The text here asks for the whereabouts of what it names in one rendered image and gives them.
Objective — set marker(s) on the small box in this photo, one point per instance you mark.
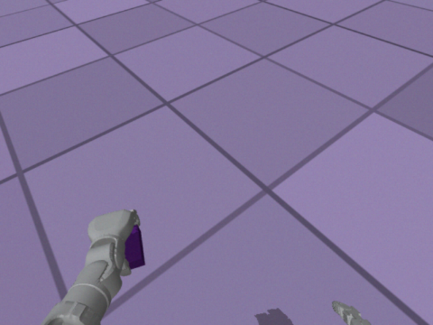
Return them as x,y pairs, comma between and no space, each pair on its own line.
134,249

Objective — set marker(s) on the left robot hand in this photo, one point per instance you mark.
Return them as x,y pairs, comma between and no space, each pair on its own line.
119,223

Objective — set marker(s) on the left robot arm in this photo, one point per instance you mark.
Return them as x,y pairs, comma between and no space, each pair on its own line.
99,281

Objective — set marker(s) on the right robot hand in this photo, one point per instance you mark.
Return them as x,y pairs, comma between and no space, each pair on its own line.
350,315

